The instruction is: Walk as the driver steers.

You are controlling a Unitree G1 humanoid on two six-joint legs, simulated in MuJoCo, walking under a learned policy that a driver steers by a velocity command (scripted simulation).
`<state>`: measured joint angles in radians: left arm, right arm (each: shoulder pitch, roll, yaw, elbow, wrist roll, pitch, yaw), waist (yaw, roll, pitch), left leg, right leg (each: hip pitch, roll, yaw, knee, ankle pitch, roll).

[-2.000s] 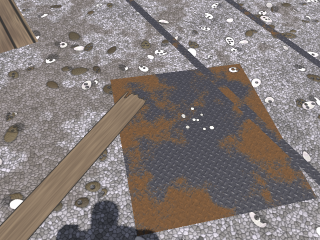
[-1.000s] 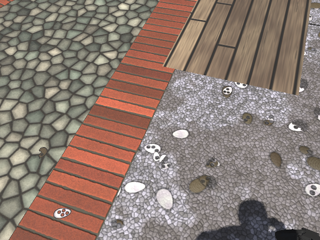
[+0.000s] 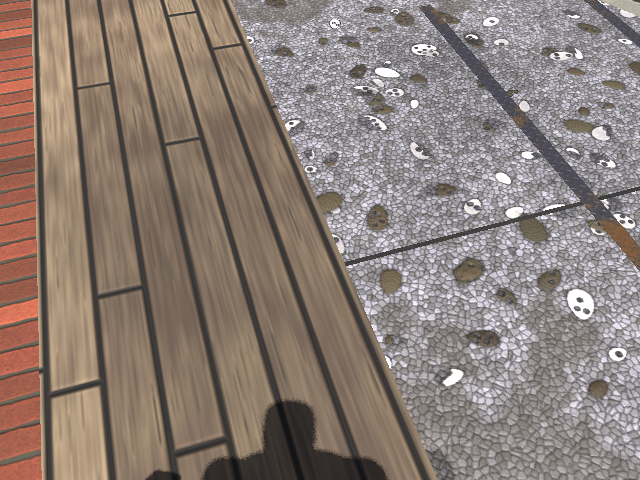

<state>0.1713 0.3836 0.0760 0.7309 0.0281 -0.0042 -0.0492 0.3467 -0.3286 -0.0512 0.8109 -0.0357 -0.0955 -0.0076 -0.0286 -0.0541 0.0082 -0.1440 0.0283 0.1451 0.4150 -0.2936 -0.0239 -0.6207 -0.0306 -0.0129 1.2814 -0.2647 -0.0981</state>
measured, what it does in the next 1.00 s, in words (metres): walks ahead: right foot, then left foot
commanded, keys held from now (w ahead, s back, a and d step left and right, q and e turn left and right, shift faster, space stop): w+e+shift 0.22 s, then w+q+shift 0.78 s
